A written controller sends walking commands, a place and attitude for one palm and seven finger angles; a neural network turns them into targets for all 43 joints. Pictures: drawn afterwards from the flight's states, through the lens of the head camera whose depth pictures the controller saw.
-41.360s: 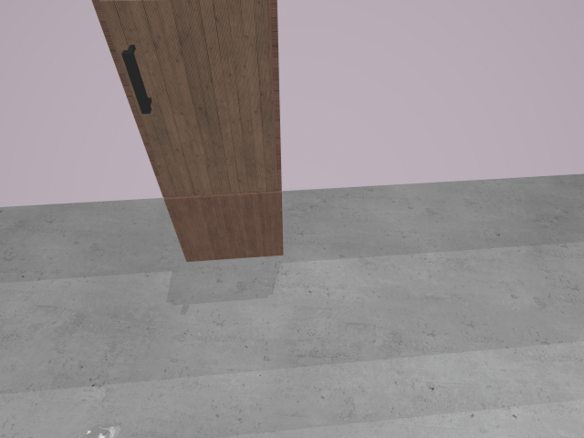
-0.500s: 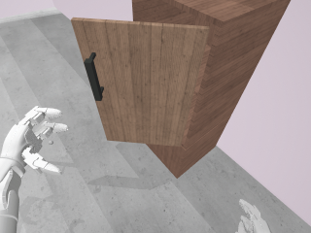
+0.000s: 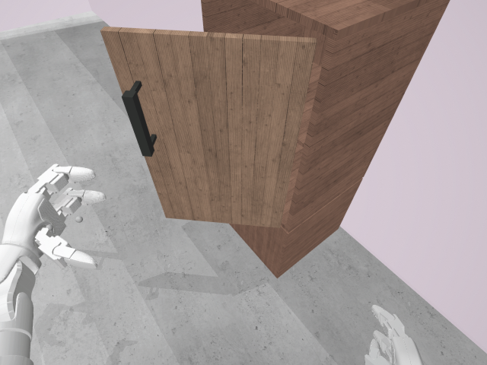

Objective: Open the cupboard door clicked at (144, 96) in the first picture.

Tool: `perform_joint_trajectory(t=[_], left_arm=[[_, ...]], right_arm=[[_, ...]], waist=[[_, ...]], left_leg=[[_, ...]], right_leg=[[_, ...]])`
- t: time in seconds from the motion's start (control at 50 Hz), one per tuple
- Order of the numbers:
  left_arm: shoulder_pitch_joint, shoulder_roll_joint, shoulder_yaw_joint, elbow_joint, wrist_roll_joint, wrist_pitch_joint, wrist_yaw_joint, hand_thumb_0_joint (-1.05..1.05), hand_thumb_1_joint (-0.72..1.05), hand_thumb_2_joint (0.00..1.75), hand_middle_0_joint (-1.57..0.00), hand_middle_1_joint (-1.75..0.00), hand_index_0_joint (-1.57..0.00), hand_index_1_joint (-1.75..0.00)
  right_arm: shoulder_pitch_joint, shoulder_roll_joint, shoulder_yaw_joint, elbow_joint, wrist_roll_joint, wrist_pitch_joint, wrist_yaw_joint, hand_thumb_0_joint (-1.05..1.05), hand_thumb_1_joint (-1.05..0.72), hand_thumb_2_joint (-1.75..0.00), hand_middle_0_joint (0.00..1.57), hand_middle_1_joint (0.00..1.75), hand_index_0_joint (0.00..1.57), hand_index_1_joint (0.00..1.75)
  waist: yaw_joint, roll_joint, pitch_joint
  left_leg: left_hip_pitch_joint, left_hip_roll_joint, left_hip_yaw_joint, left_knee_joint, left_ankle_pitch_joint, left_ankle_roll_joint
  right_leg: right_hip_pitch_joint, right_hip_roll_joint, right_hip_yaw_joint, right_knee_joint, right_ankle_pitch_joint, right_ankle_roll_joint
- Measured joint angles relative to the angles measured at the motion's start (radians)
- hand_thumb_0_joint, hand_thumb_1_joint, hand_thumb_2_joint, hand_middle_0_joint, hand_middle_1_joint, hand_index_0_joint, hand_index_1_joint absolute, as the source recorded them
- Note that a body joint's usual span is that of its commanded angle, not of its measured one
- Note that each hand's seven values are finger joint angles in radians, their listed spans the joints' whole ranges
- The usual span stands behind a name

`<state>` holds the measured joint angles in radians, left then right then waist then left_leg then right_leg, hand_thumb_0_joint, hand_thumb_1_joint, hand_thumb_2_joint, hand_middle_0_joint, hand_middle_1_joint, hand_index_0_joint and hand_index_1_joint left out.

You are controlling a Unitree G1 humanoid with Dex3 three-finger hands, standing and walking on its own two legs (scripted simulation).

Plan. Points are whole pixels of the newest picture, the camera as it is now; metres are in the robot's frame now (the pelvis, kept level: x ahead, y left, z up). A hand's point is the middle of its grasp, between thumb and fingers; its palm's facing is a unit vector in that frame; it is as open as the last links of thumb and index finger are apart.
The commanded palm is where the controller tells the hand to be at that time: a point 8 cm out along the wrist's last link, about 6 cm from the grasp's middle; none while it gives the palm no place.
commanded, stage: move the hooked fingers beside the handle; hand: left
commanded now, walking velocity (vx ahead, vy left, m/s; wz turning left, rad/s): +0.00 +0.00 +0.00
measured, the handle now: (142, 120) +0.56 +0.26 +0.08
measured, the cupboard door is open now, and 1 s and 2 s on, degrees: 46 46 44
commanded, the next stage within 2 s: none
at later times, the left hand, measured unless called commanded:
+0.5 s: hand (88, 180) +0.37 +0.30 +0.10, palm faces +0.01 -1.00 -0.01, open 14.0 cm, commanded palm +0.35 +0.35 +0.10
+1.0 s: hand (102, 151) +0.45 +0.30 +0.09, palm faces -0.03 -1.00 +0.00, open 14.0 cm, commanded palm +0.43 +0.35 +0.09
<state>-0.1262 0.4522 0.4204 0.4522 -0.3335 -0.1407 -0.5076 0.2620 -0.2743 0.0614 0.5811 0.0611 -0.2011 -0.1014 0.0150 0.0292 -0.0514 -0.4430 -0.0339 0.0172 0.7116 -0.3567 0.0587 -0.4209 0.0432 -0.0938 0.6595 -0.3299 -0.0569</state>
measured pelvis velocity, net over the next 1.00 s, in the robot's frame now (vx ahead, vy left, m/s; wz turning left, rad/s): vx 0.01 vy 0.02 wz -0.04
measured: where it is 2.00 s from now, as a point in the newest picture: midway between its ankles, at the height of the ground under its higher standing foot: outside the picture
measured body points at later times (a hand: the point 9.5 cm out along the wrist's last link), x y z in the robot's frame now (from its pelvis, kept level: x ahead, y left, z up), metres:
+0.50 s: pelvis +0.00 -0.01 -0.01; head +0.06 +0.00 +0.44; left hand +0.37 +0.35 +0.10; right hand +0.09 -0.28 -0.10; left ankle +0.00 +0.08 -0.72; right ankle +0.01 -0.08 -0.72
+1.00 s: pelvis +0.01 +0.02 -0.01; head +0.09 +0.04 +0.43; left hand +0.44 +0.35 +0.10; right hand +0.05 -0.25 -0.11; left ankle +0.00 +0.08 -0.72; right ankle +0.01 -0.08 -0.72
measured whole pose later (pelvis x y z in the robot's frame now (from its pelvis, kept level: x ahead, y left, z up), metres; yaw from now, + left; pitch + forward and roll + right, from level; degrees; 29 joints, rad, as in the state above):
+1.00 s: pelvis +0.01 +0.02 -0.01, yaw -2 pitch +14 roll -3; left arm -0.69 0.66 0.49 1.09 -0.21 -0.30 -0.55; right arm 0.39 -0.29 0.05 0.59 0.04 -0.03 -0.06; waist -0.09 0.01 -0.09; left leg -0.66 -0.03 0.05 0.80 -0.40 0.09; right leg -0.63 0.05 -0.06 0.73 -0.34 -0.03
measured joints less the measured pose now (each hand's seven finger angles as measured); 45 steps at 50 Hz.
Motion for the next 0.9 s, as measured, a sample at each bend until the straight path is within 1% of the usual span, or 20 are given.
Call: perform_joint_trajectory(t=[0.1, 0.22, 0.32, 0.44, 0.5, 0.58, 0.64, 0.74, 0.8, 0.9], left_arm=[[-0.105, 0.041, 0.021, 0.114, 0.012, -0.017, -0.013, -0.02, -0.50, 0.30, -0.30, -1.20, -0.30, -1.20], [-0.207, 0.093, 0.044, 0.245, 0.016, -0.036, -0.060, -0.02, -0.50, 0.30, -0.30, -1.20, -0.30, -1.20], [-0.249, 0.132, 0.079, 0.335, 0.024, -0.040, -0.087, -0.02, -0.50, 0.30, -0.30, -1.20, -0.30, -1.20], [-0.284, 0.152, 0.110, 0.387, 0.032, -0.084, -0.095, -0.02, -0.50, 0.30, -0.30, -1.20, -0.30, -1.20], [-0.304, 0.161, 0.120, 0.414, 0.032, -0.102, -0.106, -0.02, -0.50, 0.30, -0.30, -1.20, -0.30, -1.20], [-0.365, 0.183, 0.113, 0.487, 0.044, -0.107, -0.115, -0.02, -0.50, 0.30, -0.30, -1.20, -0.30, -1.20], [-0.411, 0.193, 0.094, 0.522, 0.061, -0.116, -0.110, -0.02, -0.50, 0.30, -0.30, -1.20, -0.30, -1.20], [-0.485, 0.185, 0.059, 0.561, 0.079, -0.141, -0.096, -0.02, -0.50, 0.30, -0.30, -1.20, -0.30, -1.20], [-0.521, 0.187, 0.060, 0.595, 0.084, -0.142, -0.088, -0.02, -0.50, 0.30, -0.30, -1.20, -0.30, -1.20], [-0.541, 0.196, 0.073, 0.621, 0.109, -0.140, -0.064, -0.02, -0.50, 0.30, -0.30, -1.20, -0.30, -1.20]], right_arm=[[-0.006, -0.005, 0.002, 0.014, 0.002, 0.010, -0.008, 0.01, -0.91, -0.90, 0.20, 0.30, 0.20, 0.30], [0.012, -0.018, -0.001, 0.026, 0.004, 0.026, -0.004, 0.01, -0.91, -0.90, 0.20, 0.30, 0.20, 0.30], [0.041, -0.031, -0.010, 0.019, 0.004, 0.046, 0.007, 0.01, -0.91, -0.90, 0.20, 0.30, 0.20, 0.30], [0.078, -0.039, -0.023, 0.021, 0.002, 0.070, 0.017, 0.01, -0.91, -0.90, 0.20, 0.30, 0.20, 0.30], [0.090, -0.038, -0.024, 0.024, 0.002, 0.083, 0.019, 0.01, -0.91, -0.90, 0.20, 0.30, 0.20, 0.30], [0.097, -0.036, -0.020, 0.028, 0.003, 0.097, 0.017, 0.01, -0.91, -0.90, 0.20, 0.30, 0.20, 0.30], [0.097, -0.035, -0.019, 0.028, 0.002, 0.104, 0.016, 0.01, -0.91, -0.90, 0.20, 0.30, 0.20, 0.30], [0.095, -0.033, -0.015, 0.032, -0.004, 0.116, 0.018, 0.01, -0.91, -0.90, 0.20, 0.30, 0.20, 0.30], [0.094, -0.027, -0.010, 0.029, -0.008, 0.128, 0.021, 0.00, -0.91, -0.90, 0.20, 0.30, 0.20, 0.30], [0.108, -0.019, -0.008, 0.013, -0.015, 0.149, 0.030, 0.00, -0.91, -0.90, 0.20, 0.30, 0.20, 0.30]], waist=[[-0.008, -0.009, 0.012], [-0.028, -0.014, 0.000], [-0.048, -0.016, -0.011], [-0.057, -0.021, -0.013], [-0.061, -0.024, -0.017], [-0.068, -0.027, -0.019], [-0.074, -0.026, -0.018], [-0.082, -0.021, -0.021], [-0.091, -0.024, -0.027], [-0.105, -0.025, -0.036]], left_leg=[[-0.025, 0.006, -0.008, 0.017, -0.003, -0.009], [-0.060, 0.016, -0.003, 0.032, -0.010, -0.015], [-0.087, 0.023, 0.010, 0.042, -0.017, -0.015], [-0.115, 0.026, 0.019, 0.052, -0.022, -0.012], [-0.126, 0.026, 0.021, 0.056, -0.024, -0.008], [-0.146, 0.023, 0.017, 0.068, -0.027, -0.003], [-0.164, 0.020, 0.014, 0.077, -0.027, 0.002], [-0.187, 0.012, 0.015, 0.086, -0.029, 0.012], [-0.195, 0.010, 0.023, 0.087, -0.030, 0.018], [-0.204, 0.009, 0.034, 0.086, -0.035, 0.025]], right_leg=[[-0.022, 0.006, -0.009, 0.013, -0.004, -0.010], [-0.060, 0.014, -0.005, 0.028, -0.007, -0.015], [-0.093, 0.020, 0.008, 0.040, -0.010, -0.016], [-0.124, 0.023, 0.017, 0.049, -0.011, -0.013], [-0.134, 0.023, 0.019, 0.051, -0.010, -0.010], [-0.150, 0.020, 0.014, 0.057, -0.011, -0.006], [-0.163, 0.017, 0.011, 0.060, -0.010, -0.001], [-0.183, 0.008, 0.011, 0.067, -0.011, 0.009], [-0.195, 0.006, 0.018, 0.070, -0.012, 0.015], [-0.206, 0.005, 0.030, 0.069, -0.012, 0.024]])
